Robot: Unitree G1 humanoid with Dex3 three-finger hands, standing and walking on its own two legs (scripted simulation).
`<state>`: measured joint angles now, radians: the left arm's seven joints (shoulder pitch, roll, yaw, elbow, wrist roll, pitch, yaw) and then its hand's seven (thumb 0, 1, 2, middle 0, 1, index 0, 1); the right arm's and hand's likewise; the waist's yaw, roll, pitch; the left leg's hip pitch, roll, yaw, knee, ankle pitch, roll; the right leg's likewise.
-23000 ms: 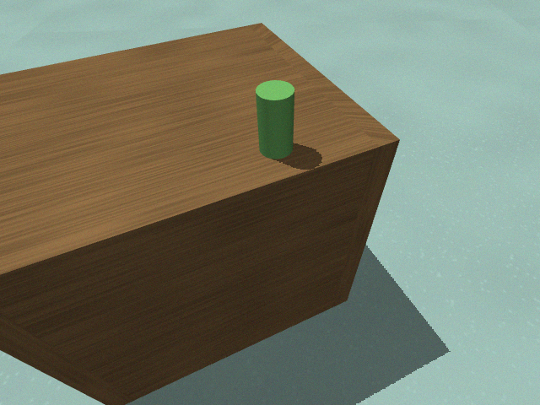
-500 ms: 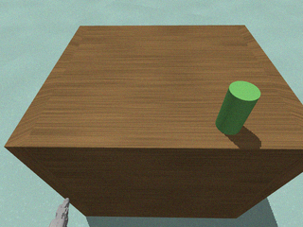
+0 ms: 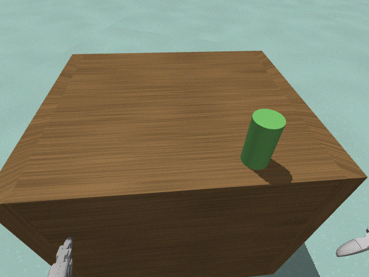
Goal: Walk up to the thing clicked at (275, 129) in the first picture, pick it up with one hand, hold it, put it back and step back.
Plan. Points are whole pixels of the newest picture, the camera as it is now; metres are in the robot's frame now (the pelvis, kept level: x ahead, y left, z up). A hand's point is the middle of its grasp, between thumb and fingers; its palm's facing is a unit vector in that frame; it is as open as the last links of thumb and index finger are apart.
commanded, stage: sink last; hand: right
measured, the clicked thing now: (261, 140) +0.41 -0.19 +0.10
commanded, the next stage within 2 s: home in 0.38 s
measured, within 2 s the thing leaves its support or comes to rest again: neither
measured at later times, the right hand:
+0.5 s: hand out of the picture +0.16 -0.25 +0.21, palm faces +0.46 +0.78 -0.43, open 17.5 cm
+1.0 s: hand out of the picture +0.14 -0.20 -0.01, palm faces +0.15 +0.95 -0.26, open 17.6 cm
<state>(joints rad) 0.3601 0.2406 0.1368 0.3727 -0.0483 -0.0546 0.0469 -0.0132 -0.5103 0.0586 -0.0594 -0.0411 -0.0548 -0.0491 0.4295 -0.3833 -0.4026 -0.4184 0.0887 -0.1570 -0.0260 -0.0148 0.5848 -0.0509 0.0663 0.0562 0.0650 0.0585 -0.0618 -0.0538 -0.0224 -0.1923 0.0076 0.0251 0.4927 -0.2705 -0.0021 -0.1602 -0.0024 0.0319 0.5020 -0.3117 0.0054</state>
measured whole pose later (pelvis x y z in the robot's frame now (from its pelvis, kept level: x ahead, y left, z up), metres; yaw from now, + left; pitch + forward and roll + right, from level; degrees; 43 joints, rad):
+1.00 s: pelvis -0.03 +0.00 +0.00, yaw +0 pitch -3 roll +0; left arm 0.20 0.19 0.05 0.62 -0.02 -0.14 0.06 0.00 0.62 0.75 -0.18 -0.25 -0.18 -0.26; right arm 0.50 -0.21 -0.09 0.09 0.02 -0.22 -0.01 -0.02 0.58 -0.04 0.06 0.04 0.06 0.05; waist -0.02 -0.02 0.06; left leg -0.20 0.02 0.03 0.46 -0.22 0.00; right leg -0.16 0.01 0.03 0.45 -0.24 0.00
